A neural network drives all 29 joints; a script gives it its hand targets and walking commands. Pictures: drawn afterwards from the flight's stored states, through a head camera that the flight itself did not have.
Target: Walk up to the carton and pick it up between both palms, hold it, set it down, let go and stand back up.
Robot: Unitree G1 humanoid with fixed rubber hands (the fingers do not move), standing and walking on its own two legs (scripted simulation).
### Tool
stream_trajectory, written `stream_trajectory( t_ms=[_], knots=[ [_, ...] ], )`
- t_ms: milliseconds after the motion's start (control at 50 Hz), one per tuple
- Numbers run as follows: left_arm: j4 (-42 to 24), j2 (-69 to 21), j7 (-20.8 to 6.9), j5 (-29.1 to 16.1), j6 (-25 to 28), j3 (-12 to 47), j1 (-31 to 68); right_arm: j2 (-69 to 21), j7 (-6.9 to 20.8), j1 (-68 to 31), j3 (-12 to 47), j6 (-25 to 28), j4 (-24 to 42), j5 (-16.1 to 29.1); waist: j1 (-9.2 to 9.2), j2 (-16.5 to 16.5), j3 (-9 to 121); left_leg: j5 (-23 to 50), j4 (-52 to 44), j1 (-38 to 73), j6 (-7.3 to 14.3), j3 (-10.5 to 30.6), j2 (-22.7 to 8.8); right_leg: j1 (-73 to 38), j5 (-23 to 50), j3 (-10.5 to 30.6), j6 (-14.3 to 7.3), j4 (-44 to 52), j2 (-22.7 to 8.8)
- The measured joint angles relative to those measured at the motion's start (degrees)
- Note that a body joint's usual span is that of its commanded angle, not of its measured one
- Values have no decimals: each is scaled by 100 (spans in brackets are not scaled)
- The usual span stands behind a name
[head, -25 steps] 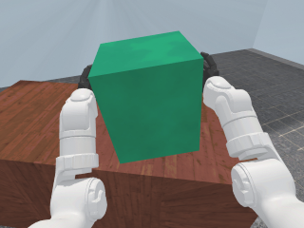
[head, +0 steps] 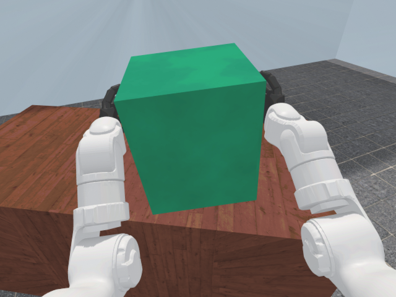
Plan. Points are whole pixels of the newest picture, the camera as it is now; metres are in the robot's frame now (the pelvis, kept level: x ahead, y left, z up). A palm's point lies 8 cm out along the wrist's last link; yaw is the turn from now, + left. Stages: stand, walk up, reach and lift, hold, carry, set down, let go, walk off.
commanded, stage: hold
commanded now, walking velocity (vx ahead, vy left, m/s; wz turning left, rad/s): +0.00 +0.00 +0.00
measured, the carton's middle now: (193, 128) +0.38 +0.01 +0.23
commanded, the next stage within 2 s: none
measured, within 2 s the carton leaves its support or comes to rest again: neither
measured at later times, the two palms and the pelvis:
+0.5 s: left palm (112, 119) +0.35 +0.16 +0.27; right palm (280, 107) +0.35 -0.14 +0.28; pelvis -0.01 +0.00 +0.00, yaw -1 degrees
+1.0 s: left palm (112, 121) +0.36 +0.16 +0.26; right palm (275, 104) +0.36 -0.14 +0.28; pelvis -0.01 +0.00 +0.00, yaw +0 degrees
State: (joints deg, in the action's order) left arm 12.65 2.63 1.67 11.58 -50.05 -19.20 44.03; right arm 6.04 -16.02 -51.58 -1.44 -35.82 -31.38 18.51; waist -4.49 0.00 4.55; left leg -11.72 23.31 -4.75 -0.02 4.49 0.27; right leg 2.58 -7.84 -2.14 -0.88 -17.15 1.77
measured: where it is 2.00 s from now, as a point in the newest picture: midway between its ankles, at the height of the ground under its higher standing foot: outside the picture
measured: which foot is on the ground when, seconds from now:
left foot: down 0.00-1.00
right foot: down 0.00-1.00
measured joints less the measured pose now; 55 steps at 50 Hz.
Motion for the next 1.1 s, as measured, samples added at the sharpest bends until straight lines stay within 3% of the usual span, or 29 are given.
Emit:
stream_trajectory(
  t_ms=[340, 660, 900, 1100],
  knots=[
    [125, 40, 10, 40, -57, 85, 31, -20, 57, -110, -132, -35, -244, 1, -109, -67, 196, -4, 75, -25, 14, 17, 6, -21, 38, 11, 16, 12, 7],
    [976, 96, -8, 77, 197, -67, 457, 74, 184, -483, -117, 69, -920, -165, 20, 2, 231, 120, -1, -192, -4, -65, -11, 227, 130, 105, -2, -27, 22],
    [949, 212, 115, -260, 333, 67, 380, -14, 36, -461, -307, 11, -683, -113, 30, -26, 325, 124, 52, -447, -48, 53, -16, 442, 104, 11, -44, -67, 41],
    [498, 224, 77, -185, 124, 114, 296, 18, -38, -308, -119, 13, -368, 73, -88, -82, 241, 41, 45, -268, -47, 98, -23, 207, 61, -7, -40, 35, 59]
  ],
)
